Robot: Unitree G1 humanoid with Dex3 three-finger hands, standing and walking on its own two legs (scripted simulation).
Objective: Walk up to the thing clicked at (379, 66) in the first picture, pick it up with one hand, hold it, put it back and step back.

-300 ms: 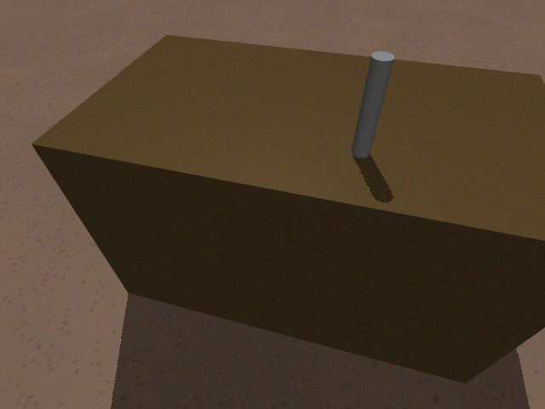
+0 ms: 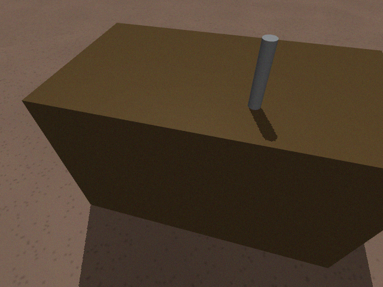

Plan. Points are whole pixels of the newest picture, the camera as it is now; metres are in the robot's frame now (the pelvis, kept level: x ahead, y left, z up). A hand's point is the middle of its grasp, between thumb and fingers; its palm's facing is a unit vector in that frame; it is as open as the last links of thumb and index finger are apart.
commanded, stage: stand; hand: right
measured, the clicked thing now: (261, 75) +0.69 -0.20 +0.08
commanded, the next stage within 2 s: walk up in 0.82 s
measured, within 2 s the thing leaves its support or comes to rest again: neither
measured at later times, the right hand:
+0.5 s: hand out of the picture +0.08 -0.25 -0.16, palm faces -0.03 +0.94 -0.34, open 7.4 cm
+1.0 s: hand out of the picture +0.10 -0.26 -0.15, palm faces -0.01 +0.93 -0.37, open 7.4 cm
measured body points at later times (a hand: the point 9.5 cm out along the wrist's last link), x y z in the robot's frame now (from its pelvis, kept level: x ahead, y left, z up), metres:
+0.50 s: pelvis +0.01 +0.00 +0.00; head +0.02 +0.00 +0.45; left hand +0.09 +0.30 -0.13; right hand +0.08 -0.30 -0.13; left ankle +0.00 +0.13 -0.75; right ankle +0.00 -0.12 -0.75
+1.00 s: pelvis +0.02 +0.03 -0.01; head +0.04 +0.02 +0.44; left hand +0.06 +0.35 -0.12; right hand +0.10 -0.31 -0.13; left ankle +0.04 +0.17 -0.71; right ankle +0.00 -0.11 -0.75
